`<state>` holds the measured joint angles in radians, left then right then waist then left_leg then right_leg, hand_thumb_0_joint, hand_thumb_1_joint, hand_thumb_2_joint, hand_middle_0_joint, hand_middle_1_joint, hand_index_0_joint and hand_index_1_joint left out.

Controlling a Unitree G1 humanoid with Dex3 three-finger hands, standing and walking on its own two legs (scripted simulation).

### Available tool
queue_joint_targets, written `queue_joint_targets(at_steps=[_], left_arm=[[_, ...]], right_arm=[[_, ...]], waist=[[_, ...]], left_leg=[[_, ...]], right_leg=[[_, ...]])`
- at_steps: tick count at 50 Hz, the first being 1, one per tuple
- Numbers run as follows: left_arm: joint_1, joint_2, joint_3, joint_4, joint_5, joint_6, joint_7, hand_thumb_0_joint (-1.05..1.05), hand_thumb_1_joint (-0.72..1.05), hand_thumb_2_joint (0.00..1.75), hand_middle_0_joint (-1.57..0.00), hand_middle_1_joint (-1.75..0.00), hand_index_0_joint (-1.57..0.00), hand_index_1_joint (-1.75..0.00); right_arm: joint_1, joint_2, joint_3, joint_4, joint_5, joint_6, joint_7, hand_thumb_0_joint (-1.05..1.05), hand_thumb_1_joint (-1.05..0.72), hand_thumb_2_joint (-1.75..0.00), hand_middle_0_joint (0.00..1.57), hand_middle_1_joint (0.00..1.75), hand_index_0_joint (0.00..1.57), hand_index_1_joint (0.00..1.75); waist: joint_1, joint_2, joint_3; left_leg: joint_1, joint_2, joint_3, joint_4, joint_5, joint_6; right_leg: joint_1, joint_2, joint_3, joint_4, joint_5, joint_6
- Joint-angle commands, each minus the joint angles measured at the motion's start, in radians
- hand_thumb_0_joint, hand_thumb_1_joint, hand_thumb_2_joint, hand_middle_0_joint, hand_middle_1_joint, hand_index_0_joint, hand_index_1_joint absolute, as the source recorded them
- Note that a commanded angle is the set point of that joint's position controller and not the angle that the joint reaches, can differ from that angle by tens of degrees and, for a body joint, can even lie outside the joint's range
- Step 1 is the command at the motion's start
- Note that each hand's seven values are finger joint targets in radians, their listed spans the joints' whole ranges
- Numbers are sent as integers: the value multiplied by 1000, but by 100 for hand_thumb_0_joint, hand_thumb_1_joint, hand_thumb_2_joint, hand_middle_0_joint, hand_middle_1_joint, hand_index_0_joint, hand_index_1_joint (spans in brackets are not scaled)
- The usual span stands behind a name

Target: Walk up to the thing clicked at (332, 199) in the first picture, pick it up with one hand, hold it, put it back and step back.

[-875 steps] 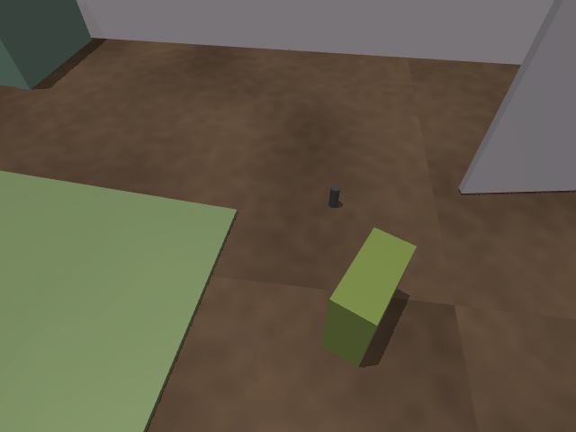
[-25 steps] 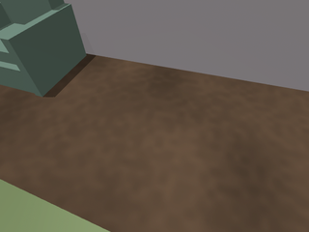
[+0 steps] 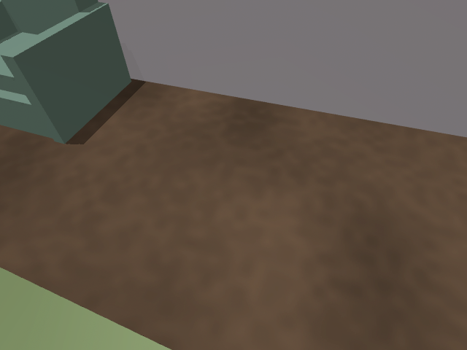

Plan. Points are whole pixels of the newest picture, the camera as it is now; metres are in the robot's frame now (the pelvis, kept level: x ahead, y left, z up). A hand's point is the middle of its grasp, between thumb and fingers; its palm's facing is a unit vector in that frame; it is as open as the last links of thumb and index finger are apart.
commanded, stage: stand
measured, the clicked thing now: out of the picture +0.09 -0.65 -0.75
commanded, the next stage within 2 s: walk up in 0.32 s
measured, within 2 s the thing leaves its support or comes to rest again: neither
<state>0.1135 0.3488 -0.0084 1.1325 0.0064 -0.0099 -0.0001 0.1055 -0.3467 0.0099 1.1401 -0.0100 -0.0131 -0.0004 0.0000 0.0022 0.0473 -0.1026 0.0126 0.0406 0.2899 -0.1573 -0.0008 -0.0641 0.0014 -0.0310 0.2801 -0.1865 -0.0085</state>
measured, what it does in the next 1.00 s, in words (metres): walks ahead: right foot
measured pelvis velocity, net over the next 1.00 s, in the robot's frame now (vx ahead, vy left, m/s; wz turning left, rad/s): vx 0.22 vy -0.04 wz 0.05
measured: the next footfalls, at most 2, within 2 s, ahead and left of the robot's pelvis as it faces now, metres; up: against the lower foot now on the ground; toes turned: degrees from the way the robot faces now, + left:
right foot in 0.58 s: +0.12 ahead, -0.17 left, +0.00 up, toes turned -5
left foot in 1.06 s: +0.39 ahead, +0.07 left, -0.02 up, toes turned +6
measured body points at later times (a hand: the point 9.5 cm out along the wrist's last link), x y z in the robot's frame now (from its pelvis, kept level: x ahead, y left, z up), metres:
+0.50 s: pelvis +0.02 -0.01 -0.01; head +0.03 -0.02 +0.44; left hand +0.10 +0.31 -0.12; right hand +0.08 -0.33 -0.14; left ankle +0.00 +0.12 -0.75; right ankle +0.00 -0.13 -0.73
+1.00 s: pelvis +0.22 -0.04 -0.03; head +0.24 -0.03 +0.42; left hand +0.20 +0.28 -0.15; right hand +0.34 -0.35 -0.14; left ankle +0.35 +0.08 -0.75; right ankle +0.08 -0.16 -0.75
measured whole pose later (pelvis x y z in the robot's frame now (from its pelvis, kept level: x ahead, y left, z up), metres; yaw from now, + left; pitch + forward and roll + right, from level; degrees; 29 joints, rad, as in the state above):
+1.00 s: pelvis +0.22 -0.04 -0.03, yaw +3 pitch -3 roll -3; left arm 0.35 0.40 0.06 0.93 0.01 -0.07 -0.04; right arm 0.18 -0.41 -0.07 0.93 -0.03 -0.01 0.09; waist 0.06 0.04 0.10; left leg -0.45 0.08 0.01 0.59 -0.14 0.02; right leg 0.10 0.01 -0.15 0.40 -0.35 0.00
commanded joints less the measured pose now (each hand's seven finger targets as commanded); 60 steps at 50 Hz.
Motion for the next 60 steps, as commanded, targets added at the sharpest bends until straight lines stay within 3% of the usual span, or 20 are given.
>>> queue_joint_targets(at_steps=[1, 15, 16, 17, 19, 21, 26, 29, 30, 31, 32, 33, 38, 47, 50, 52, 53, 54, 55, 60], left_arm=[[-28, 216, 41, -54, 5, -26, 12, 0, 90, 90, -20, -30, -20, -30], [-29, 214, 42, -56, 1, -23, 12, 0, 90, 90, -20, -30, -20, -30], [27, 301, 104, -110, 18, -35, -17, 0, 90, 90, -20, -30, -20, -30], [13, 294, 107, -109, 28, -35, -27, 0, 90, 90, -20, -30, -20, -30], [-68, 249, 106, -150, 32, -32, -42, 0, 90, 90, -20, -30, -20, -30], [-84, 253, 116, -191, 31, -33, -49, 0, 90, 90, -20, -30, -20, -30], [-3, 257, 122, -203, 23, -50, -74, 0, 90, 90, -20, -30, -20, -30], [244, 275, 151, -116, 26, -58, -55, 0, 90, 90, -20, -30, -20, -30], [363, 326, 174, -90, 30, -62, -41, 0, 90, 90, -20, -30, -20, -30], [404, 415, 199, -109, 42, -66, -29, 0, 90, 90, -20, -30, -20, -30], [260, 434, 191, -171, 42, -70, -28, 0, 90, 90, -20, -30, -20, -30], [183, 433, 181, -211, 32, -69, -33, 0, 90, 90, -20, -30, -20, -30], [118, 321, 139, -243, -2, -95, -24, 0, 90, 90, -20, -30, -20, -30], [220, 334, 140, -278, 2, -92, -24, 0, 90, 90, -20, -30, -20, -30], [195, 352, 139, -294, -8, -84, -14, 0, 90, 90, -20, -30, -20, -30], [237, 258, 107, -321, -18, -76, -8, 0, 90, 90, -20, -30, -20, -30], [285, 176, 86, -320, -20, -73, -15, 0, 90, 90, -20, -30, -20, -30], [293, 236, 94, -320, -17, -64, -13, 0, 90, 90, -20, -30, -20, -30], [287, 300, 103, -331, -22, -63, -11, 0, 90, 90, -20, -30, -20, -30], [307, 246, 98, -288, -31, -62, -13, 0, 90, 90, -20, -30, -20, -30]], right_arm=[[-40, -210, -42, -59, 2, -20, -7, 0, -90, -90, 20, 30, 20, 30], [-32, -212, -40, -60, 2, -21, -12, 0, -90, -90, 20, 30, 20, 30], [34, -301, -108, -110, -13, -36, 13, 0, -90, -90, 20, 30, 20, 30], [55, -316, -121, -102, -22, -36, 22, 0, -90, -90, 20, 30, 20, 30], [72, -324, -132, -113, -21, -33, 30, 0, -90, -90, 20, 30, 20, 30], [70, -359, -156, -146, -25, -47, 30, 0, -90, -90, 20, 30, 20, 30], [40, -339, -159, -204, -26, -55, 44, 0, -90, -90, 20, 30, 20, 30], [-63, -275, -145, -256, -25, -38, 55, 0, -90, -90, 20, 30, 20, 30], [-56, -222, -127, -266, -27, -35, 55, 0, -90, -90, 20, 30, 20, 30], [-44, -164, -104, -294, -19, -34, 55, 0, -90, -90, 20, 30, 20, 30], [-24, -231, -118, -287, -17, -28, 46, 0, -90, -90, 20, 30, 20, 30], [0, -288, -133, -272, -17, -33, 46, 0, -90, -90, 20, 30, 20, 30], [129, -259, -123, -216, 2, -35, 66, 0, -90, -90, 20, 30, 20, 30], [-63, -221, -123, -337, -15, -34, 91, 0, -90, -90, 20, 30, 20, 30], [74, -232, -140, -313, -25, -38, 80, 0, -90, -90, 20, 30, 20, 30], [355, -337, -189, -253, -53, -48, 64, 0, -90, -90, 20, 30, 20, 30], [342, -362, -202, -269, -39, -46, 48, 0, -90, -90, 20, 30, 20, 30], [270, -361, -184, -303, -10, -46, 42, 0, -90, -90, 20, 30, 20, 30], [235, -376, -183, -328, 12, -49, 42, 0, -90, -90, 20, 30, 20, 30], [237, -257, -133, -344, 14, -87, 24, 0, -90, -90, 20, 30, 20, 30]], waist=[[-2, -11, -82], [-2, 10, -73], [-4, -4, -171], [-10, 33, -80], [-47, 118, 63], [-51, 133, 139], [-15, 150, 20], [121, 31, -79], [177, -153, -121], [196, -364, -68], [131, -194, -4], [91, -121, 77], [6, -94, 117], [73, -110, 86], [-11, -54, 4], [-136, 190, -158], [-101, 332, -149], [-59, 159, -81], [-67, 127, -52], [-8, 122, -24]], left_leg=[[44, 137, -120, -31, 140, 23], [37, 134, -114, -30, 189, 23], [70, 100, -132, 50, -328, 100], [-1, 126, -184, 26, -539, 125], [-30, 220, -315, -105, -677, 178], [2, 380, -485, -192, -538, 274], [36, 282, -300, -119, -419, 223], [-219, 127, -62, 185, -323, 128], [-385, 38, 25, 445, -352, 93], [-656, -98, 10, 712, -475, 39], [-619, -46, -137, 787, -396, 21], [-583, 14, -159, 779, -337, 23], [-455, 47, -167, 703, -105, 11], [-316, 54, 1, 298, 48, 17], [-160, 16, 34, 223, 24, 67], [224, 95, -132, 141, -150, 151], [280, 258, -413, 70, -259, 158], [165, 325, -593, -28, -413, 196], [138, 368, -621, -72, -351, 252], [57, 261, -180, 41, 591, 191]], right_leg=[[-21, -145, 113, -50, 148, -15], [-4, -148, 111, -39, 189, -17], [-1, -75, 74, 75, -282, -49], [-128, -86, 91, 132, -440, -65], [-350, -26, 7, 300, -400, -38], [-494, -81, 68, 503, -296, -25], [-344, -92, 49, 335, -276, -19], [114, -12, -64, 166, -36, -6], [300, -50, 25, 99, -132, -23], [332, -283, 454, -86, -481, -94], [161, -435, 645, -187, -623, -191], [51, -450, 646, -178, -611, -243], [-46, -251, 189, -128, -88, -152], [-8, -234, 17, -28, 254, -149], [27, -239, -10, 188, 472, -143], [-239, -110, -90, 702, 239, -76], [-455, 34, -28, 881, -330, -33], [-486, 35, 74, 924, -283, -62], [-512, 0, 94, 967, -255, -66], [-420, -40, 173, 876, -131, -24]])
